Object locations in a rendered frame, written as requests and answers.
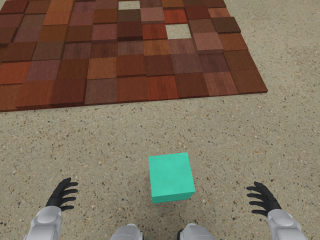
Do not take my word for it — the robot left thigh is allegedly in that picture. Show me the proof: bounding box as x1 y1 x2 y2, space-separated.
109 225 143 240

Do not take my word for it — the robot right forearm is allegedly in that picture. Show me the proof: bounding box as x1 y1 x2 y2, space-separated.
267 209 308 240

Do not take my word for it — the right robot hand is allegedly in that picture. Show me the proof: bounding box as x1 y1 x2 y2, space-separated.
246 181 282 217

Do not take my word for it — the robot left forearm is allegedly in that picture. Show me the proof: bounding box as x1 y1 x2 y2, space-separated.
23 206 62 240

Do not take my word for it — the robot right thigh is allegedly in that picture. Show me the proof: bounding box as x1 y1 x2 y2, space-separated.
180 225 216 240

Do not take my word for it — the carton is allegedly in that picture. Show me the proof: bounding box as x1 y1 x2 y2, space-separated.
148 152 196 204

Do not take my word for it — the robot thigh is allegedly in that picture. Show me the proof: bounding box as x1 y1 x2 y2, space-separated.
109 225 143 240
180 225 216 240

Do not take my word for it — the left robot hand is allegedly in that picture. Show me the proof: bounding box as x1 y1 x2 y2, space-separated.
45 177 78 212

